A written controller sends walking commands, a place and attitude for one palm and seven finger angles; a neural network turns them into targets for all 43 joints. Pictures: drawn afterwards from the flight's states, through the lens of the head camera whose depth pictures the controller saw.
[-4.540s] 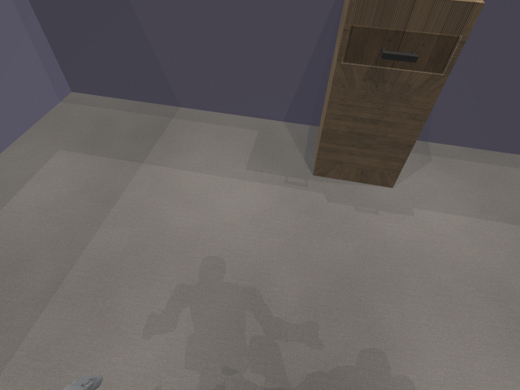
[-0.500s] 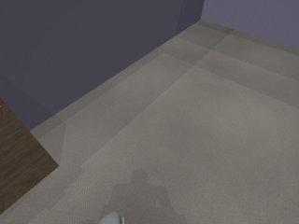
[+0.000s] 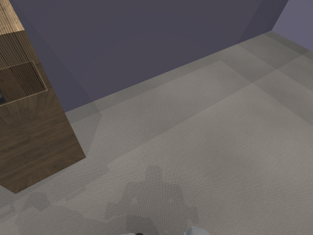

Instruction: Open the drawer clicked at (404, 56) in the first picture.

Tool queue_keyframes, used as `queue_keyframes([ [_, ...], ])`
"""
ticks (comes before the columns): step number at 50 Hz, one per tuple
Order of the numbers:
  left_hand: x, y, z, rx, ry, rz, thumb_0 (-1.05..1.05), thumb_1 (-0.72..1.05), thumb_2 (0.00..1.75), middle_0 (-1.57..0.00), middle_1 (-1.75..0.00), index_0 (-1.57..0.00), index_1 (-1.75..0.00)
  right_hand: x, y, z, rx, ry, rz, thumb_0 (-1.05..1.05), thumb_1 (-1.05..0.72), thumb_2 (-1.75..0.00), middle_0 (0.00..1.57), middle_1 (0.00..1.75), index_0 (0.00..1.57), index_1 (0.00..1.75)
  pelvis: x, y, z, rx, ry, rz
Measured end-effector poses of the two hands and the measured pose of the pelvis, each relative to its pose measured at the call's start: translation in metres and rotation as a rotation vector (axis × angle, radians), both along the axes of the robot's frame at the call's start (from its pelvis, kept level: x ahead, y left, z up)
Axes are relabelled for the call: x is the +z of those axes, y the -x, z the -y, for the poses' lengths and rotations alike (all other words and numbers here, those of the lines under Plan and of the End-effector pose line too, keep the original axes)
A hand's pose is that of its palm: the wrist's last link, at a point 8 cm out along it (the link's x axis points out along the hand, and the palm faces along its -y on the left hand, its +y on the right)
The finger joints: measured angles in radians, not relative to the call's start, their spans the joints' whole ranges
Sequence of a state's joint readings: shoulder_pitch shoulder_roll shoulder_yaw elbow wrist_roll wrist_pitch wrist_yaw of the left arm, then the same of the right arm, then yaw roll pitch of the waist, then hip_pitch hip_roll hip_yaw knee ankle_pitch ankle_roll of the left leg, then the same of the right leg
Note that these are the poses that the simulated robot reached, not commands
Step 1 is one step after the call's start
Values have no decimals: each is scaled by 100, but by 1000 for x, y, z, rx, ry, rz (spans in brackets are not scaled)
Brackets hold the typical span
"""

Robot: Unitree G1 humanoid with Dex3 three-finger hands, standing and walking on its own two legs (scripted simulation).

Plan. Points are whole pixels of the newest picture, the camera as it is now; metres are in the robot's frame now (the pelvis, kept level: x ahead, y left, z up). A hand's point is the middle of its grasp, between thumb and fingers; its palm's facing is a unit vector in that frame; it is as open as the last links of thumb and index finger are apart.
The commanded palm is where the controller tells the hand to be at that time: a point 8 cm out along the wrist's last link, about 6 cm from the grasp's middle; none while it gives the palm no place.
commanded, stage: turn to face it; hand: left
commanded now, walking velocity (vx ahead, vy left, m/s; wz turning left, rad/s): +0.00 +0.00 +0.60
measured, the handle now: out of the picture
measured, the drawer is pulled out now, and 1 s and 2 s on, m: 0.00 0.00 0.00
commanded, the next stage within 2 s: take the last steps up to it in 1.02 s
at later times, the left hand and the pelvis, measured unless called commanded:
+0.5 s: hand out of the picture +0.01 +0.15 -0.15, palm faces +0.31 -0.91 -0.27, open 7.4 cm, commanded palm none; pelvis +0.00 -0.06 +0.00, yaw +19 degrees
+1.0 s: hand out of the picture -0.07 +0.22 -0.16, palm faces +0.54 -0.79 -0.27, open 7.4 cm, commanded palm none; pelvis -0.03 -0.01 +0.00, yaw +32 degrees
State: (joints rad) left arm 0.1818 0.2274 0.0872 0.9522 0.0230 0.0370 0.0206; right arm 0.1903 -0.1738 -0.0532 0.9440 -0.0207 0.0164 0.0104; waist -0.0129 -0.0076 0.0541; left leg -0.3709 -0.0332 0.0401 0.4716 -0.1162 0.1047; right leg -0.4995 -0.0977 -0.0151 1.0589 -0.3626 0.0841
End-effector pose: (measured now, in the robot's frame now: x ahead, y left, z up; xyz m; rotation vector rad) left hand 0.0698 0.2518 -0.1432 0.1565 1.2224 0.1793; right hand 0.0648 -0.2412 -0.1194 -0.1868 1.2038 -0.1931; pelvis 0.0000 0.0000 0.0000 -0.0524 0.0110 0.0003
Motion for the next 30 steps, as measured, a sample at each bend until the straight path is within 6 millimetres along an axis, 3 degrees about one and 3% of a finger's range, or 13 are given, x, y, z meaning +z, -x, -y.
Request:
queue_keyframes([
  [6,13,-13,1,40,-36,63,1,91,90,-19,-30,-19,-30,-1,-12,15,38,-2,-4,0,-91,-90,20,30,21,30,1,-3,12,70,-2,-9],
  [12,23,-11,22,88,-58,118,1,91,90,-20,-30,-19,-30,-10,-17,43,86,-5,-32,0,-91,-90,20,30,21,30,-2,-1,35,151,-18,-13],
  [17,28,24,41,148,-87,104,1,90,90,-20,-30,-20,-30,-21,-30,64,142,-15,-52,1,-91,-90,20,30,20,30,-4,2,53,218,-45,-4],
  [22,30,60,53,223,-80,45,1,90,90,-20,-30,-20,-30,-15,-46,66,219,-21,-62,1,-91,-90,20,30,20,30,2,1,59,292,-65,8],
  [26,25,87,58,285,-58,21,1,90,90,-20,-30,-20,-30,-15,-62,54,298,-12,-88,1,-91,-90,20,30,20,30,2,3,57,355,-77,8],
  [30,14,122,54,358,-29,-23,1,90,90,-20,-30,-20,-30,-15,-88,27,395,1,-80,1,-91,-90,20,30,20,30,-1,9,46,408,-75,0],
])
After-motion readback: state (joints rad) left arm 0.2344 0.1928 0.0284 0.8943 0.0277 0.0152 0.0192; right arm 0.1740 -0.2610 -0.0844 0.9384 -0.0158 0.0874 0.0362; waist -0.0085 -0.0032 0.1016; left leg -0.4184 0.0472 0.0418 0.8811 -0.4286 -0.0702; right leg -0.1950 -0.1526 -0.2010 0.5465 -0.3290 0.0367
